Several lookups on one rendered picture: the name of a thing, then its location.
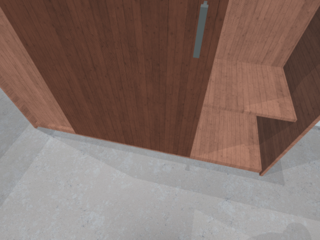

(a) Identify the wardrobe door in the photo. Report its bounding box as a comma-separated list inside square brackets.
[0, 0, 229, 157]
[0, 7, 72, 128]

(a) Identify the handle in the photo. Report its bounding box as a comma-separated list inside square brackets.
[193, 1, 209, 58]

